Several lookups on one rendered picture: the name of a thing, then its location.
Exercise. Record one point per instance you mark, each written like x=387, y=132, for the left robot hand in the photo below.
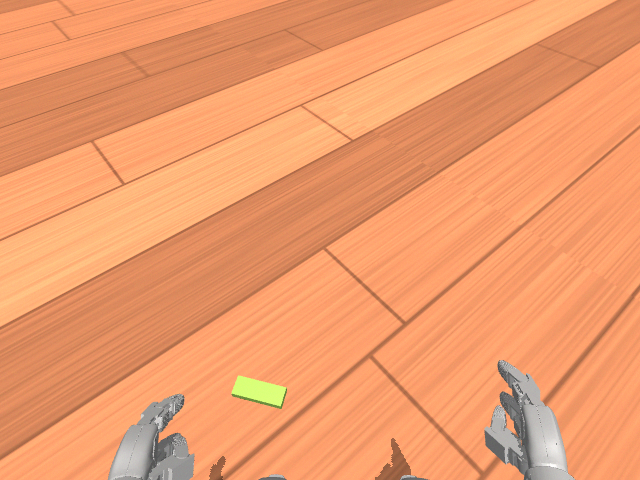
x=140, y=455

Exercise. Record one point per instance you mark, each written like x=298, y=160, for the right robot hand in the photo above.
x=535, y=424

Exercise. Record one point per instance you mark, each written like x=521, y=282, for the small box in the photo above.
x=259, y=392

